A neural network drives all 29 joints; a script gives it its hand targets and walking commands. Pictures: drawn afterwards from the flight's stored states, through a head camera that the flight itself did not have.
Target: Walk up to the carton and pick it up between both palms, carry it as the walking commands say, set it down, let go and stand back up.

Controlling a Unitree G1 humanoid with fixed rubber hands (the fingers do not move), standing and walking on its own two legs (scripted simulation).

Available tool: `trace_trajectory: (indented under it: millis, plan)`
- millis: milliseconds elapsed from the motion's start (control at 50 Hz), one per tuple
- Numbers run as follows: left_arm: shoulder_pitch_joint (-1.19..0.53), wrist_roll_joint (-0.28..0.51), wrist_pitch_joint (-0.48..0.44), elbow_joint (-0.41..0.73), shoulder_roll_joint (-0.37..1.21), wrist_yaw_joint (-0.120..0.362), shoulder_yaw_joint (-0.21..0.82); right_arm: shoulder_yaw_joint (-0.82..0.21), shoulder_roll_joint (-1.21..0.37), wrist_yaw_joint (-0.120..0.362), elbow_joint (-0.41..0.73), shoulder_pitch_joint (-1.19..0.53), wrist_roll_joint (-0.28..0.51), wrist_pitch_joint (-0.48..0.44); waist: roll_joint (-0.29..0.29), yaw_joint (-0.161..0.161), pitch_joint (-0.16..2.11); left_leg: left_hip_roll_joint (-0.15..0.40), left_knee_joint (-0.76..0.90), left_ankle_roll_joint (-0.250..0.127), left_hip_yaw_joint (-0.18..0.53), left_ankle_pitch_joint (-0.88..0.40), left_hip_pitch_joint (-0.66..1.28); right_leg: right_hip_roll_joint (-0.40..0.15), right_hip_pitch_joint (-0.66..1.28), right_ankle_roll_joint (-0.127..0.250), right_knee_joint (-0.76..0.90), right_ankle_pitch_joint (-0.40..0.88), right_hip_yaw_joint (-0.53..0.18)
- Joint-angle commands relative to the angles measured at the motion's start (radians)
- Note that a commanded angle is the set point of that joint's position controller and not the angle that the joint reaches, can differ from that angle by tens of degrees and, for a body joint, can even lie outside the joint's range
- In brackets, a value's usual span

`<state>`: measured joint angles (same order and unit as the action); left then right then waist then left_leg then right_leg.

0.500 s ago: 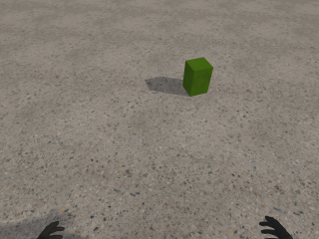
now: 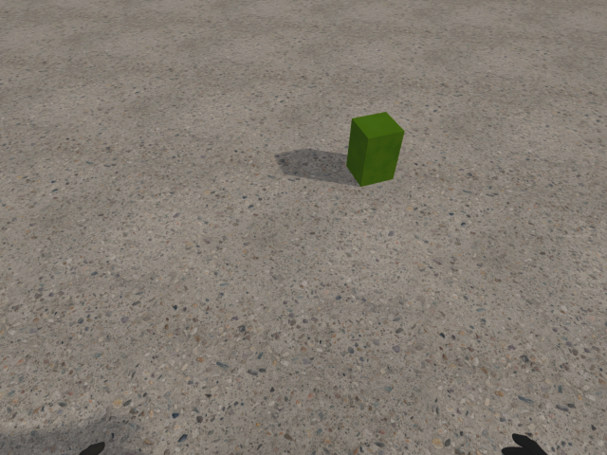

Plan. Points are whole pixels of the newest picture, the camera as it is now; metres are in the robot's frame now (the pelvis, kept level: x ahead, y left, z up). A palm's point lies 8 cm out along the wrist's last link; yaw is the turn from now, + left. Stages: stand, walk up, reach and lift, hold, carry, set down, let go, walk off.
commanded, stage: stand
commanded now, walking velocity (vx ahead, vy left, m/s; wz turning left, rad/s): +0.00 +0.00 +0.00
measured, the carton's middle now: (373, 149) +1.57 -0.38 -0.64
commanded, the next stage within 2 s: walk up in 0.80 s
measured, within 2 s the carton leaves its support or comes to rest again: neither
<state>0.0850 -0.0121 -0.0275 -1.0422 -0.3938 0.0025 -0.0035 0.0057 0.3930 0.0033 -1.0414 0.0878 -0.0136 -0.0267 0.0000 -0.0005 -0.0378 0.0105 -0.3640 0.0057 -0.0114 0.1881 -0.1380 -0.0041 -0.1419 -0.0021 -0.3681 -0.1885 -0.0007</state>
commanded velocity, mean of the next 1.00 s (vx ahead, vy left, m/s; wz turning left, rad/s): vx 0.00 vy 0.00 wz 0.00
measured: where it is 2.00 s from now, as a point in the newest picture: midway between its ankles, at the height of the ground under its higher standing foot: (338, 410)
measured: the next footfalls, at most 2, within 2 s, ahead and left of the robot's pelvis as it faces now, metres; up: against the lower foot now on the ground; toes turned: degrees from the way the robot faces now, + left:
right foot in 1.28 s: +0.16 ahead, -0.20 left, +0.00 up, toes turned -11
left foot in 1.64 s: +0.37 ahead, +0.03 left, +0.00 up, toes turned -5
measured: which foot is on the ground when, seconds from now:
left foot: down 0.00-1.00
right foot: down 0.00-1.00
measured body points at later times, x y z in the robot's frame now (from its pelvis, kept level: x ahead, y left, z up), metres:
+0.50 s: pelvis +0.01 +0.00 +0.00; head +0.01 +0.00 +0.45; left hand +0.12 +0.32 -0.11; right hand +0.12 -0.32 -0.11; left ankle +0.01 +0.12 -0.75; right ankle +0.01 -0.12 -0.75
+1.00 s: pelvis +0.01 +0.00 +0.00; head +0.02 +0.00 +0.45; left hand +0.12 +0.32 -0.11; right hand +0.12 -0.32 -0.11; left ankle +0.01 +0.12 -0.75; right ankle +0.01 -0.12 -0.74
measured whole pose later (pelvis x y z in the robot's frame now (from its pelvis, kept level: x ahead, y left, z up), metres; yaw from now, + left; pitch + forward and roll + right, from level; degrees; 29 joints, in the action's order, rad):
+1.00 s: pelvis +0.01 +0.00 +0.00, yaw +0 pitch -2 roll +0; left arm 0.09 -0.02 -0.02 -1.04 -0.40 0.01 -0.01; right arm 0.02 0.40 0.01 -1.05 0.09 -0.02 -0.02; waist 0.00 0.00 -0.04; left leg 0.01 -0.35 0.00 -0.02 0.21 -0.12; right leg 0.00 -0.12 0.00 -0.35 -0.22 0.00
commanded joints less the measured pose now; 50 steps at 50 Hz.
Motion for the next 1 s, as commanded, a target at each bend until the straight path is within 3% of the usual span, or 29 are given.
trace_trajectory:
  millis: [0,960,980]
  plan:
    - [-0.045,0.001,-0.009,0.04,-0.173,-0.005,-0.031,0.031,0.171,-0.005,0.041,-0.045,0.001,-0.009,0.0,0.0,0.052,0.114,0.069,-0.034,0.098,-0.064,0.004,-0.117,-0.001,0.032,0.071,0.073,-0.099]
    - [-0.036,0.002,-0.001,0.025,-0.178,-0.01,-0.033,0.035,0.179,-0.009,0.025,-0.039,0.002,0.0,0.0,0.0,0.058,0.122,0.086,-0.031,0.093,-0.136,0.041,-0.125,0.033,0.028,0.085,0.146,-0.093]
    - [0.03,-0.017,-0.009,0.117,-0.272,0.036,-0.087,0.11,0.306,0.016,0.097,0.035,-0.012,-0.03,0.016,-0.022,0.162,0.115,-0.006,-0.1,0.079,0.372,0.135,-0.062,-0.072,0.082,-0.007,-0.357,-0.109]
